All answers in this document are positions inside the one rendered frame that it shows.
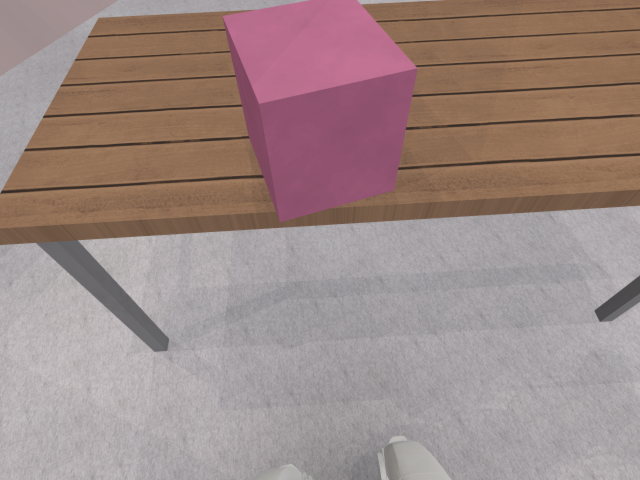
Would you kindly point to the robot right thigh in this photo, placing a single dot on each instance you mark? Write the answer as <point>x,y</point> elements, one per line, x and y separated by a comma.
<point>408,460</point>

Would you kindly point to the carton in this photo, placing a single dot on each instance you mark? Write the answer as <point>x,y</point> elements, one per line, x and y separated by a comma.
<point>326,95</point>

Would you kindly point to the robot left shin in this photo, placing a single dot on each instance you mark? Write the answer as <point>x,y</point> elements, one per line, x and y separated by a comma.
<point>291,466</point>

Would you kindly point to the table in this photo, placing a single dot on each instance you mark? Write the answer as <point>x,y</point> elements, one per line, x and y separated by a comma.
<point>518,106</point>

